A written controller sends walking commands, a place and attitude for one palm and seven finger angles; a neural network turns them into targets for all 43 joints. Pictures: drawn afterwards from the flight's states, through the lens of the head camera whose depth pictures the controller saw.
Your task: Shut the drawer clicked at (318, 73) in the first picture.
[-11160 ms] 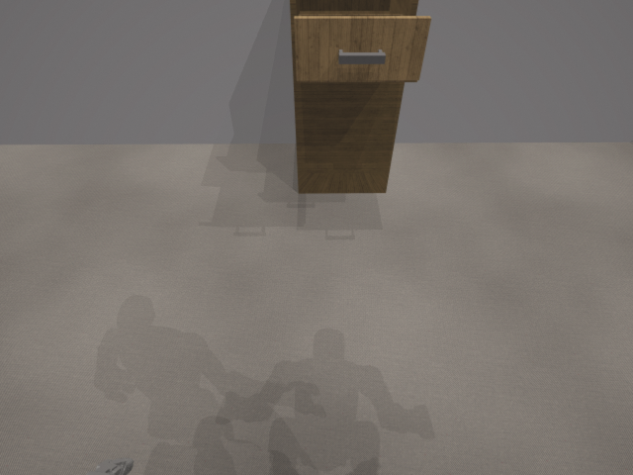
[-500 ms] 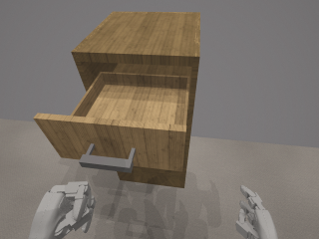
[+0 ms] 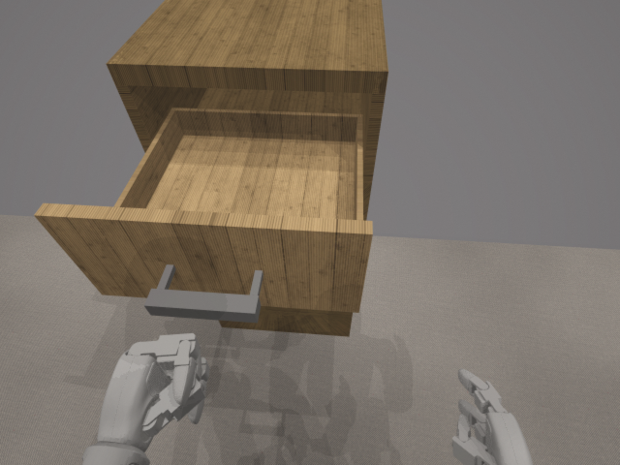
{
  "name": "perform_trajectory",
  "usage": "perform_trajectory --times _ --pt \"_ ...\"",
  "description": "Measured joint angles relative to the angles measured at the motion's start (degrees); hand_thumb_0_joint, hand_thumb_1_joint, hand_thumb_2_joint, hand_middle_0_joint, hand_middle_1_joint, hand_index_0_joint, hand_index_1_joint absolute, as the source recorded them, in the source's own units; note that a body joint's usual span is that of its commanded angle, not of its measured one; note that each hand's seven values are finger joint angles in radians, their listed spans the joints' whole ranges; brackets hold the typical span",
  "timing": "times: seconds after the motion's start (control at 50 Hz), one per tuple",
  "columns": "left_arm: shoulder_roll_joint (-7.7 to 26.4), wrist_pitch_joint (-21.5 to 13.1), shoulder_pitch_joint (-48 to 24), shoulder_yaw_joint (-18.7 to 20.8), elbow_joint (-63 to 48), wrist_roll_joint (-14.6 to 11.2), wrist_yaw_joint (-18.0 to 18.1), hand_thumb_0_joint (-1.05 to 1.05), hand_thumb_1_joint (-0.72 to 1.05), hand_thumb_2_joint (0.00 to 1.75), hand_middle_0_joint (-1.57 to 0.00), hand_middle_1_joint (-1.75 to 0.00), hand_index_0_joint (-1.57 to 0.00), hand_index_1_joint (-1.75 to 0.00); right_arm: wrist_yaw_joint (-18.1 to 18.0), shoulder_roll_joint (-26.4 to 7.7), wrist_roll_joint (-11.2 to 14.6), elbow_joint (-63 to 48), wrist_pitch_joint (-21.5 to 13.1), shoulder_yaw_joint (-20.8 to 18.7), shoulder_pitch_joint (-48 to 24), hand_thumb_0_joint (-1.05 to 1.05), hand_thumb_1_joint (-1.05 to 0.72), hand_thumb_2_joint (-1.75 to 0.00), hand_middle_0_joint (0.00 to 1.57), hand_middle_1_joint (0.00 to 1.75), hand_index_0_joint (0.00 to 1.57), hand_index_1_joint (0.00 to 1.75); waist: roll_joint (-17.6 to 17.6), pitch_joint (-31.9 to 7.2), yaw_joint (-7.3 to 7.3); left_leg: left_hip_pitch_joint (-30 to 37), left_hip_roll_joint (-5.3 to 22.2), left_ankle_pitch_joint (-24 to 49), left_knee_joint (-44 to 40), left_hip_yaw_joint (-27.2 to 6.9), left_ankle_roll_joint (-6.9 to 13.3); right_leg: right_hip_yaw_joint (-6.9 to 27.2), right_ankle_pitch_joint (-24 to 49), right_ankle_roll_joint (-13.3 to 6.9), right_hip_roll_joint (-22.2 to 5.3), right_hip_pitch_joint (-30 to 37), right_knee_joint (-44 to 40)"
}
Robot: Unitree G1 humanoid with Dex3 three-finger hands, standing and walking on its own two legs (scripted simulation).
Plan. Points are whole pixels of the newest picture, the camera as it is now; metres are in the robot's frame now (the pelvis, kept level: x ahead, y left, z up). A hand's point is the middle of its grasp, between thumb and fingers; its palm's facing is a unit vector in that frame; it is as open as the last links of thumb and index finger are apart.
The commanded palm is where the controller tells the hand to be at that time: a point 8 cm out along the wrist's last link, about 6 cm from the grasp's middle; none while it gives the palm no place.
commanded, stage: bring the fist close to the handle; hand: left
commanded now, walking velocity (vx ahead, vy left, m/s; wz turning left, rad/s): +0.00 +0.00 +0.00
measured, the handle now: (208, 290) +0.32 +0.15 +0.07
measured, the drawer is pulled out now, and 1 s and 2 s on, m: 0.29 0.29 0.19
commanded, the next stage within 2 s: push the drawer shut in 0.58 s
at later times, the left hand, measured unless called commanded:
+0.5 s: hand (212, 382) +0.21 +0.12 +0.06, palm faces -0.04 -1.00 -0.03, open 3.3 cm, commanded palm +0.18 +0.18 +0.07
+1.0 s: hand (227, 357) +0.23 +0.11 +0.06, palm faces -0.07 -1.00 -0.06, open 3.3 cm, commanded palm +0.22 +0.17 +0.07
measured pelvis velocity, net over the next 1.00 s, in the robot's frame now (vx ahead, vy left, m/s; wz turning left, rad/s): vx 0.00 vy -0.01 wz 0.00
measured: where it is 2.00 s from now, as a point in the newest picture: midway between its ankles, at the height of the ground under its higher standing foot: outside the picture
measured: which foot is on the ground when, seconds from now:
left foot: down 0.00-1.00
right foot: down 0.00-1.00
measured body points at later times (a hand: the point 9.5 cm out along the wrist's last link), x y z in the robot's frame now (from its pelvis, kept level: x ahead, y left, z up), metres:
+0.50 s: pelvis +0.00 +0.00 -0.02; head +0.04 -0.01 +0.43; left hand +0.20 +0.18 +0.07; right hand +0.17 -0.23 -0.09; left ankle -0.01 +0.09 -0.70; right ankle -0.01 -0.10 -0.70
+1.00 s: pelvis +0.00 -0.01 -0.01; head +0.04 -0.02 +0.43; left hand +0.23 +0.16 +0.06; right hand +0.16 -0.25 -0.09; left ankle -0.01 +0.09 -0.70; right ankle -0.01 -0.10 -0.70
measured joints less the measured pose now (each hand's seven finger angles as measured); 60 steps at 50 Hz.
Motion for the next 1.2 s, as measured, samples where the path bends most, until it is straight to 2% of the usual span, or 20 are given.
perform_trajectory --times 0.24,0.5,0.72,0.98,1.2 --pt "-0.55 -2.32 -2.5 -2.41 1.95 1.7 2.51 0.02 0.9 0.9 -1.4 -1.6 -1.4 -1.6 0.85 -0.29 -0.6 -2.24 2.76 0.12 0.12 0.02 -0.9 -0.9 0.2 0.3 0.2 0.3 -0.03 -1.05 -0.4 -5.86 0.08 -2.12 5.22 0.09 0.45 -0.05 -1.77 0.36 -0.09 -5.58 4.63" --pt "-0.31 -0.99 -0.94 -2.7 -0.13 2.24 4.82 0.02 0.9 0.9 -1.4 -1.6 -1.4 -1.6 0.84 -0.25 -0.31 -4.14 6.19 0.14 1.24 0.02 -0.9 -0.9 0.2 0.3 0.2 0.29 0.39 -2.12 -0.63 -6.47 0.42 -2.7 5.95 0.32 0.33 0.19 -2.23 0.22 0.22 -6.37 5.41" --pt "1.03 -1.65 -1.99 -1.59 0.94 1.81 4.61 0.02 0.9 0.9 -1.4 -1.6 -1.4 -1.6 0.4 -0.7 -0.26 -4.45 6.54 0.2 0.85 0.02 -0.9 -0.9 0.2 0.3 0.2 0.29 0.22 -1.86 -0.81 -7.15 0.77 -2.82 6.66 -0.36 -0.29 -0.48 -2.48 -0.42 0.57 -6.87 6.0" --pt "1.04 -0.24 -8.95 -0.98 5.72 1.37 3.98 0.02 0.9 0.9 -1.4 -1.6 -1.4 -1.6 0.17 -1.26 -0.29 -3.21 6.51 0.4 1.08 0.02 -0.9 -0.9 0.2 0.3 0.2 0.29 0.5 -1.99 -1.44 -6.38 0.82 -2.27 5.27 -0.47 -0.77 -0.53 -2.22 -0.82 0.68 -6.31 5.07" --pt "1.61 -1.97 -12.52 -0.7 9.82 1.01 4.11 -0.01 0.83 0.92 -1.4 -1.6 -1.4 -1.6 0.08 -1.77 -0.34 -1.2 6.29 0.22 0.57 0.02 -0.9 -0.9 0.2 0.3 0.2 0.29 0.31 -0.8 -0.89 -5.79 0.61 -1.32 4.31 -0.98 -1.0 -1.03 -1.58 -1.06 0.51 -5.56 4.22"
